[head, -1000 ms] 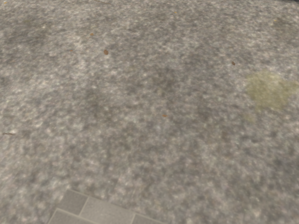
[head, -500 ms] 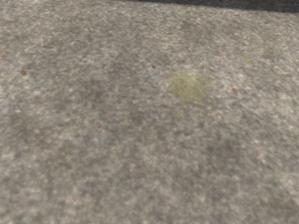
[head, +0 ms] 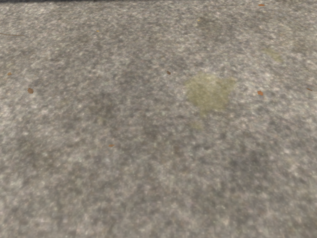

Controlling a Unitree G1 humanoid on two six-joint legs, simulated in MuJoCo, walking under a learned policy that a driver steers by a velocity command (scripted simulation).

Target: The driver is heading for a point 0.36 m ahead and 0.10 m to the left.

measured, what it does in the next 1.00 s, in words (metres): walks ahead, turning left: left foot, then right foot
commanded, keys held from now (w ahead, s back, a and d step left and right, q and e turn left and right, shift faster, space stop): no key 0.42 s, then q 0.34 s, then w+q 0.24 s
